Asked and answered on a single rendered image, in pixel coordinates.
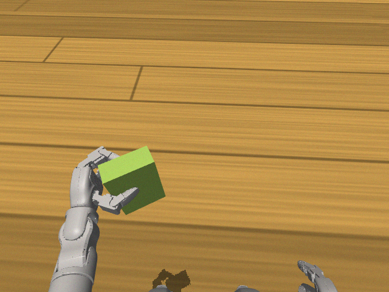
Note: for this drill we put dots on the left robot arm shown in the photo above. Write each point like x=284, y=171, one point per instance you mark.
x=77, y=260

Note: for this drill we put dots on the right robot hand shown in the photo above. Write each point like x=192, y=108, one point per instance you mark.
x=315, y=275

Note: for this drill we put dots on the left robot hand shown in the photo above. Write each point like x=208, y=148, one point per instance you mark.
x=86, y=186

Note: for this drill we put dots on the carton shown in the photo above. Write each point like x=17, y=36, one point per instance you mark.
x=134, y=169

